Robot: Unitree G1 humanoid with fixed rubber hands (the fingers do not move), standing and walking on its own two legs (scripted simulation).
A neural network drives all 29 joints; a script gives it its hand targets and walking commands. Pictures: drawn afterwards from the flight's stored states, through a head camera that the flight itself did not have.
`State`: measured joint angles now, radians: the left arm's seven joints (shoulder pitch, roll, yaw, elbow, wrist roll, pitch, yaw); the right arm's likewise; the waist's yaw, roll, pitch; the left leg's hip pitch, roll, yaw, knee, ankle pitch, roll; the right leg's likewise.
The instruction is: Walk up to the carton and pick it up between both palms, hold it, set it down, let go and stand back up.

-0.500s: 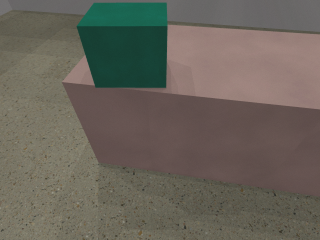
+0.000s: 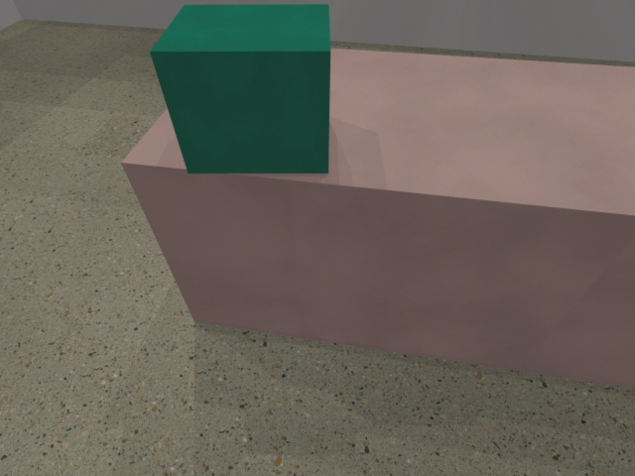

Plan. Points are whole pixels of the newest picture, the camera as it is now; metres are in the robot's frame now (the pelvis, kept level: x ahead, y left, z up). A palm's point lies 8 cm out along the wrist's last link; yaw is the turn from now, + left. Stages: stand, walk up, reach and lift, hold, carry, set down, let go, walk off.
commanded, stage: stand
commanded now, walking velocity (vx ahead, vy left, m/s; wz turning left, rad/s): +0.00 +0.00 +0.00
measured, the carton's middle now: (257, 90) +0.88 +0.15 +0.06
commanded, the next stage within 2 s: walk up in 0.68 s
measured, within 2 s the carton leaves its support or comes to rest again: neither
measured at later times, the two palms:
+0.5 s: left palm out of the picture +0.08 +0.30 -0.11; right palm out of the picture +0.08 -0.30 -0.11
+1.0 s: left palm out of the picture +0.07 +0.33 -0.11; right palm out of the picture +0.09 -0.31 -0.11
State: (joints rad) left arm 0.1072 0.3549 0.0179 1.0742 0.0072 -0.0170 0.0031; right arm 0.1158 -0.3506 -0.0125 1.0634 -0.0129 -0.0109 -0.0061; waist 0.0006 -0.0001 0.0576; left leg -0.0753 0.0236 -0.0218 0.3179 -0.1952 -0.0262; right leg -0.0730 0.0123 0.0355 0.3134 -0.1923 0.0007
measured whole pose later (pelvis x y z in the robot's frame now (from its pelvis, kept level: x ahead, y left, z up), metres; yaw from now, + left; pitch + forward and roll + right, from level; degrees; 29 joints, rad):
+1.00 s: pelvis +0.01 +0.02 -0.01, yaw -2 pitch -2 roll -2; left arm 0.22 0.35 0.05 1.01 0.02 -0.07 0.01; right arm 0.14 -0.43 -0.08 0.96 -0.07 0.02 0.06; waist 0.00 0.07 0.04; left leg -0.26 0.02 -0.06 0.74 -0.42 0.03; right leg -0.12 0.04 0.07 0.39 -0.24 0.00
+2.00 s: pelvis +0.26 +0.22 -0.06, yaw -7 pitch -5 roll +1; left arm 0.34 0.47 0.08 0.79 0.01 -0.08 0.05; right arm 0.27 -0.46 -0.12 0.71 -0.03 -0.01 0.09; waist -0.02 0.01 0.11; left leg -0.45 0.03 0.03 0.85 -0.31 -0.01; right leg -0.37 -0.05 0.10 1.23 -0.57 -0.04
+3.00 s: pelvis +0.43 +0.31 -0.06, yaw -15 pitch -3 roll -2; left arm 0.26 0.45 0.09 0.76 0.05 -0.01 -0.02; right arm 0.25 -0.47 -0.06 0.79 0.00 -0.02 -0.04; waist -0.02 -0.01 0.14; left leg -0.51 0.11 -0.01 0.98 -0.47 -0.01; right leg -0.42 0.05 -0.05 0.90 -0.42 -0.04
